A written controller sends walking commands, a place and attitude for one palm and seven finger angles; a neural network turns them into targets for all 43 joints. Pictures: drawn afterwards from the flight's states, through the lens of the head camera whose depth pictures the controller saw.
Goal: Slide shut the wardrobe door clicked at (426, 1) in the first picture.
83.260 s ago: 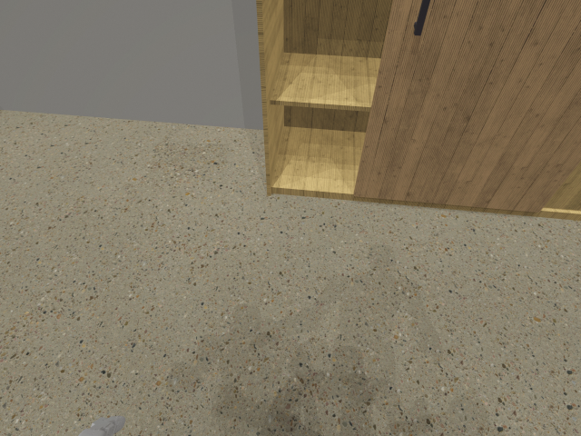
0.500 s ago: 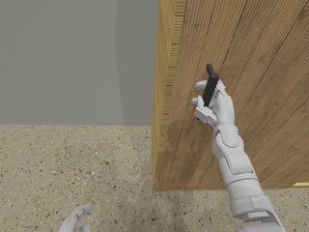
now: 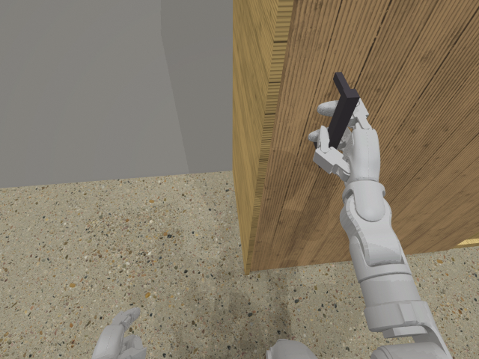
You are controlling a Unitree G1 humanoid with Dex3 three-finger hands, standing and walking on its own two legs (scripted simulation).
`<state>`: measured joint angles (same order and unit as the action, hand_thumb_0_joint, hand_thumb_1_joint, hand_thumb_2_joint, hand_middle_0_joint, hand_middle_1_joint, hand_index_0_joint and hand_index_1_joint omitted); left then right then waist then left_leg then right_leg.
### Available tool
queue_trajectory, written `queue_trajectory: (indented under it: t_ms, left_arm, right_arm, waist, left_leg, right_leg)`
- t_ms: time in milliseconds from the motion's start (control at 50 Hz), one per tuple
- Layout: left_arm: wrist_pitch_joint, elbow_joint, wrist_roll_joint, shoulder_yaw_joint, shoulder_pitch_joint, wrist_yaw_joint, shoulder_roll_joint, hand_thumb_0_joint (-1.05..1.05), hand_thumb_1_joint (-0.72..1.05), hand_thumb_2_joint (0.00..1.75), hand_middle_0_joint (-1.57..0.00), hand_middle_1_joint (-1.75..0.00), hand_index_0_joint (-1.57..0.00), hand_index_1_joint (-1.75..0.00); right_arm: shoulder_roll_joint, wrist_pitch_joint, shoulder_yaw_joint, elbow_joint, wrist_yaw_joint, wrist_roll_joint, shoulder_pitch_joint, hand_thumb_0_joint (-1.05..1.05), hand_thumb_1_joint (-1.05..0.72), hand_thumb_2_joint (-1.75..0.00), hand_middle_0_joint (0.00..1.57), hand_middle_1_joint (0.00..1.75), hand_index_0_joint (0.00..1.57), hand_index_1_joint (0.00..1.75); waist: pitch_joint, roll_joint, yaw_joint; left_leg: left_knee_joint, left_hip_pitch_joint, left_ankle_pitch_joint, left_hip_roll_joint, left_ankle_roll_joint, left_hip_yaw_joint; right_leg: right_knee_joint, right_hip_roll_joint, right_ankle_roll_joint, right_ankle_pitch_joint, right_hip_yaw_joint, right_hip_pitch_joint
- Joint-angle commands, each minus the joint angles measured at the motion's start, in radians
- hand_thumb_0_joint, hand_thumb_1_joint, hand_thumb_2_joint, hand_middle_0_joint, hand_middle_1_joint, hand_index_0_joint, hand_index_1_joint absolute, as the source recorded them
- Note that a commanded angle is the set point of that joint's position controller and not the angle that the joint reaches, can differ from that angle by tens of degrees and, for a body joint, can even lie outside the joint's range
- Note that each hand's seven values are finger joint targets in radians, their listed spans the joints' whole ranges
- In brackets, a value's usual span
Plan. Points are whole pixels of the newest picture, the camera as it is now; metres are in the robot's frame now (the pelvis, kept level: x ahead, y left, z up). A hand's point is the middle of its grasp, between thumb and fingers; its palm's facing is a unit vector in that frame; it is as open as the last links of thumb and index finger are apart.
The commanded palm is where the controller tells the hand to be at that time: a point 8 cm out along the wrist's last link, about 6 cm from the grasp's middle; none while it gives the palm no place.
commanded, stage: step sideways, sliding the door along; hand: right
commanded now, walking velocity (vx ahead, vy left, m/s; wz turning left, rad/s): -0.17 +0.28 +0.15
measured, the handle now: (331, 123) +0.45 -0.14 +0.14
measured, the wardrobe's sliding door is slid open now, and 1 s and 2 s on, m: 0.00 0.00 0.00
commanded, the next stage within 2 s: stop walking and hold the door there in 1.80 s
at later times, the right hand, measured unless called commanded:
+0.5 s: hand (309, 145) +0.41 -0.10 +0.13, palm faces +0.44 +0.89 -0.06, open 6.4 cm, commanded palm +0.36 -0.06 +0.13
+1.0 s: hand (307, 142) +0.41 -0.10 +0.13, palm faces +0.56 +0.83 +0.00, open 6.4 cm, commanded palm +0.35 -0.02 +0.14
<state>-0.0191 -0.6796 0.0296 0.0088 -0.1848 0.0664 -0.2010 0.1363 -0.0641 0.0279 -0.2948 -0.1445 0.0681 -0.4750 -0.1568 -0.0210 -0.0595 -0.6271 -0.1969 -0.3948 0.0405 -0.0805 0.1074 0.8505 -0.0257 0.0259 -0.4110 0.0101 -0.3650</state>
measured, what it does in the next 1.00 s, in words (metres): walks ahead: left foot, then right foot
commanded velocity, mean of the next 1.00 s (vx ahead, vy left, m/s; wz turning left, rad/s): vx -0.12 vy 0.07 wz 0.21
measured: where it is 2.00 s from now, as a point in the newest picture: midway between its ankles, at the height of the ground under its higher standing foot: (206, 349)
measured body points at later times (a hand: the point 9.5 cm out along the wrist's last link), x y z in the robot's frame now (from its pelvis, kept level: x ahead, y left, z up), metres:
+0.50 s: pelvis +0.05 +0.12 +0.00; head +0.15 +0.12 +0.43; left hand +0.30 +0.31 -0.11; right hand +0.38 -0.15 +0.13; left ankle +0.12 +0.26 -0.72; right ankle +0.02 -0.04 -0.70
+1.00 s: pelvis +0.14 +0.12 +0.00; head +0.23 +0.11 +0.44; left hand +0.37 +0.31 -0.09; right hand +0.37 -0.14 +0.13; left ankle +0.14 +0.28 -0.69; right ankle +0.08 +0.00 -0.72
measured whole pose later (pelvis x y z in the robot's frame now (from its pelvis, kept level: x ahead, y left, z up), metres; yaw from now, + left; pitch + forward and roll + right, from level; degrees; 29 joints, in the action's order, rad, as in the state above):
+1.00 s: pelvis +0.14 +0.12 +0.00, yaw -2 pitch -1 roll +2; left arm 0.11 -0.54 0.04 -0.06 -0.11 0.00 -0.22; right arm 0.03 -0.06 -0.10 0.36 -0.30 0.05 0.08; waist -0.22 -0.05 -0.15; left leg -0.83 -0.38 -0.37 -0.06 0.01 0.03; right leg 0.62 -0.08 -0.01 -0.40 0.05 -0.19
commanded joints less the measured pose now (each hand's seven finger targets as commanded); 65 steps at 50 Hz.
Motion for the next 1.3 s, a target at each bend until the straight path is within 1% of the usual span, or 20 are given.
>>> queue_trajectory:
  t_ms: [0, 60, 180, 300, 340, 400, 480, 520, 560, 680, 740, 800, 840, 880, 920, 960, 1140, 1240, 1260, 1280]
  left_arm:
    - [0.049, 0.199, -0.019, -0.075, 0.091, -0.009, -0.154, 0.0, 0.9, 0.9, -0.2, -0.3, -0.2, -0.3]
    - [0.033, 0.203, -0.01, -0.072, 0.127, -0.054, -0.131, 0.0, 0.9, 0.9, -0.2, -0.3, -0.2, -0.3]
    - [0.078, 0.236, 0.01, -0.084, 0.121, -0.072, -0.133, 0.0, 0.9, 0.9, -0.2, -0.3, -0.2, -0.3]
    - [0.085, 0.271, 0.018, -0.07, 0.145, -0.068, -0.12, 0.0, 0.9, 0.9, -0.2, -0.3, -0.2, -0.3]
    - [0.093, 0.26, 0.024, -0.063, 0.13, -0.063, -0.098, 0.0, 0.9, 0.9, -0.2, -0.3, -0.2, -0.3]
    - [0.105, 0.239, 0.014, -0.085, 0.143, -0.038, -0.083, 0.0, 0.9, 0.9, -0.2, -0.3, -0.2, -0.3]
    - [0.126, 0.21, 0.013, -0.065, 0.144, -0.025, -0.079, 0.0, 0.9, 0.9, -0.2, -0.3, -0.2, -0.3]
    - [0.118, 0.276, 0.017, -0.104, 0.158, -0.049, -0.148, 0.0, 0.9, 0.9, -0.2, -0.3, -0.2, -0.3]
    - [0.148, 0.282, 0.012, -0.093, 0.144, -0.076, -0.109, 0.0, 0.9, 0.9, -0.2, -0.3, -0.2, -0.3]
    - [0.209, 0.293, 0.018, -0.075, 0.11, -0.092, -0.116, 0.0, 0.9, 0.9, -0.2, -0.3, -0.2, -0.3]
    - [0.221, 0.311, 0.022, -0.059, 0.124, -0.087, -0.107, 0.0, 0.9, 0.9, -0.2, -0.3, -0.2, -0.3]
    - [0.216, 0.291, 0.016, -0.084, 0.099, -0.06, -0.102, 0.0, 0.9, 0.9, -0.2, -0.3, -0.2, -0.3]
    - [0.196, 0.285, 0.02, -0.069, 0.104, -0.051, -0.075, 0.0, 0.9, 0.9, -0.2, -0.3, -0.2, -0.3]
    - [0.183, 0.267, 0.014, -0.062, 0.122, -0.046, -0.069, 0.0, 0.9, 0.9, -0.2, -0.3, -0.2, -0.3]
    - [0.175, 0.313, 0.014, -0.094, 0.136, -0.066, -0.132, 0.0, 0.9, 0.9, -0.2, -0.3, -0.2, -0.3]
    - [0.194, 0.336, 0.005, -0.081, 0.124, -0.091, -0.101, 0.0, 0.9, 0.9, -0.2, -0.3, -0.2, -0.3]
    - [0.236, 0.372, -0.005, -0.035, 0.105, -0.107, -0.089, 0.0, 0.9, 0.9, -0.2, -0.3, -0.2, -0.3]
    - [0.261, 0.383, 0.001, -0.041, 0.084, -0.099, -0.09, 0.0, 0.9, 0.9, -0.2, -0.3, -0.2, -0.3]
    - [0.253, 0.331, -0.01, -0.081, 0.047, -0.084, -0.129, 0.0, 0.9, 0.9, -0.2, -0.3, -0.2, -0.3]
    - [0.24, 0.327, -0.013, -0.078, 0.06, -0.083, -0.132, 0.0, 0.9, 0.9, -0.2, -0.3, -0.2, -0.3]
  right_arm:
    - [-0.118, -0.155, 0.243, 0.47, 0.092, 0.012, -0.487, 0.0, -0.9, -0.9, 0.45, 1.4, 0.45, 1.4]
    - [-0.068, -0.152, 0.21, 0.523, 0.109, 0.007, -0.507, 0.0, -0.9, -0.9, 0.45, 1.4, 0.45, 1.4]
    - [-0.12, -0.132, 0.257, 0.56, 0.116, -0.018, -0.441, 0.0, -0.9, -0.9, 0.45, 1.4, 0.45, 1.4]
    - [-0.054, -0.146, 0.19, 0.576, 0.093, -0.011, -0.327, 0.0, -0.9, -0.9, 0.45, 1.4, 0.45, 1.4]
    - [-0.04, -0.143, 0.185, 0.573, 0.086, -0.035, -0.258, 0.0, -0.9, -0.9, 0.45, 1.4, 0.45, 1.4]
    - [0.048, -0.139, 0.109, 0.654, 0.064, -0.037, -0.179, 0.0, -0.9, -0.9, 0.45, 1.4, 0.45, 1.4]
    - [-0.053, -0.156, 0.181, 0.785, 0.036, -0.017, -0.131, 0.0, -0.9, -0.9, 0.45, 1.4, 0.45, 1.4]
    - [-0.107, -0.162, 0.252, 0.833, 0.048, -0.005, -0.093, 0.0, -0.9, -0.9, 0.45, 1.4, 0.45, 1.4]
    - [-0.113, -0.181, 0.26, 0.937, 0.058, -0.016, -0.161, 0.0, -0.9, -0.9, 0.45, 1.4, 0.45, 1.4]
    - [-0.098, -0.133, 0.268, 0.922, 0.041, -0.031, 0.017, 0.0, -0.9, -0.9, 0.45, 1.4, 0.45, 1.4]
    - [-0.086, -0.144, 0.263, 0.957, 0.042, -0.046, 0.09, 0.0, -0.9, -0.9, 0.45, 1.4, 0.45, 1.4]
    - [-0.048, -0.146, 0.224, 0.954, 0.017, -0.053, 0.188, 0.0, -0.9, -0.9, 0.45, 1.4, 0.45, 1.4]
    - [-0.089, -0.141, 0.275, 0.994, 0.013, -0.048, 0.254, 0.0, -0.9, -0.9, 0.45, 1.4, 0.45, 1.4]
    - [-0.132, -0.153, 0.321, 1.092, 0.007, -0.051, 0.259, 0.0, -0.9, -0.9, 0.45, 1.4, 0.45, 1.4]
    - [-0.158, -0.159, 0.38, 1.1, 0.024, -0.053, 0.316, 0.0, -0.9, -0.9, 0.45, 1.4, 0.45, 1.4]
    - [-0.202, -0.181, 0.434, 1.156, 0.044, -0.067, 0.29, 0.0, -0.9, -0.9, 0.45, 1.4, 0.45, 1.4]
    - [-0.24, -0.131, 0.535, 1.173, 0.058, -0.083, 0.453, 0.0, -0.9, -0.9, 0.45, 1.4, 0.45, 1.4]
    - [-0.28, -0.162, 0.606, 1.211, 0.085, -0.097, 0.552, 0.0, -0.9, -0.9, 0.45, 1.4, 0.45, 1.4]
    - [-0.044, -0.178, 0.335, 1.154, 0.059, -0.095, 0.596, 0.0, -0.9, -0.9, 0.45, 1.4, 0.45, 1.4]
    - [-0.112, -0.18, 0.37, 1.173, 0.061, -0.084, 0.654, 0.0, -0.9, -0.9, 0.45, 1.4, 0.45, 1.4]
  waist:
    - [0.48, -0.273, 0.127]
    - [0.383, 0.019, 0.111]
    - [0.419, -0.224, 0.107]
    - [0.387, -0.224, 0.091]
    - [0.384, -0.067, 0.087]
    - [0.452, 0.436, 0.055]
    - [0.493, 0.129, 0.11]
    - [0.538, -0.259, 0.07]
    - [0.468, -0.204, 0.098]
    - [0.401, -0.287, 0.093]
    - [0.391, -0.164, 0.075]
    - [0.45, 0.277, 0.072]
    - [0.443, 0.278, 0.056]
    - [0.475, 0.158, 0.099]
    - [0.509, -0.145, 0.074]
    - [0.426, -0.172, 0.093]
    - [0.311, -0.185, 0.088]
    - [0.32, 0.057, 0.097]
    - [0.359, 0.168, 0.102]
    - [0.399, 0.196, 0.093]
  left_leg:
    - [-0.513, -0.445, 0.043, -0.037, 0.08, -0.102]
    - [-0.664, -0.574, -0.112, -0.093, 0.071, -0.232]
    - [-0.315, -0.287, 0.076, -0.091, 0.095, -0.059]
    - [0.019, -0.022, 0.197, -0.044, 0.095, -0.02]
    - [0.2, 0.132, 0.644, -0.085, 0.086, -0.051]
    - [0.135, 0.314, 1.192, -0.348, -0.065, -0.379]
    - [-0.092, 0.198, 0.985, -0.27, -0.019, -0.213]
    - [-0.327, -0.252, -0.003, -0.102, 0.099, -0.093]
    - [-0.472, -0.366, -0.164, -0.08, 0.086, -0.132]
    - [-0.069, -0.252, 0.091, -0.057, 0.083, -0.02]
    - [0.187, -0.018, 0.453, -0.047, 0.094, 0.009]
    - [0.043, 0.32, 1.421, -0.277, -0.035, -0.295]
    - [0.033, 0.352, 1.428, -0.359, -0.062, -0.381]
    - [-0.073, 0.225, 1.16, -0.273, -0.013, -0.248]
    - [-0.25, -0.196, 0.214, -0.118, 0.092, -0.095]
    - [-0.41, -0.354, -0.114, -0.095, 0.078, -0.091]
    - [-0.067, -0.257, 0.189, -0.072, 0.068, 0.008]
    - [0.056, -0.007, 0.834, -0.103, 0.036, -0.06]
    - [-0.016, 0.004, 1.057, -0.134, -0.002, -0.137]
    - [-0.04, 0.028, 1.066, -0.16, -0.03, -0.141]
  right_leg:
    - [-0.381, -0.433, 0.198, 0.968, -0.471, 0.72]
    - [-0.362, -0.468, 0.239, 0.832, -0.448, 0.635]
    - [-0.358, -0.289, 0.116, 0.773, -0.07, 0.483]
    - [-0.189, -0.285, 0.037, 0.824, -0.027, 0.425]
    - [-0.011, -0.151, -0.019, 0.593, 0.038, 0.308]
    - [0.278, -0.008, -0.041, -0.211, -0.045, -0.029]
    - [-0.39, -0.069, -0.012, 0.236, 0.0, 0.204]
    - [-0.404, -0.442, 0.158, 1.064, -0.31, 0.594]
    - [-0.348, -0.405, 0.209, 1.058, -0.242, 0.605]
    - [-0.254, -0.263, 0.05, 1.135, 0.048, 0.683]
    - [-0.11, -0.213, 0.016, 1.006, 0.089, 0.549]
    - [0.067, -0.042, -0.052, 0.299, 0.078, 0.117]
    - [-0.022, -0.024, -0.025, -0.157, -0.024, -0.025]
    - [-0.364, -0.081, -0.011, 0.251, 0.004, 0.185]
    - [-0.379, -0.357, 0.104, 1.064, -0.152, 0.577]
    - [-0.359, -0.355, 0.141, 1.189, -0.111, 0.614]
    - [-0.314, -0.249, 0.047, 1.057, 0.098, 0.585]
    - [-0.105, -0.149, 0.011, 0.867, 0.075, 0.349]
    - [-0.087, -0.129, -0.027, 0.881, 0.079, 0.33]
    - [-0.099, -0.125, -0.043, 0.889, 0.057, 0.326]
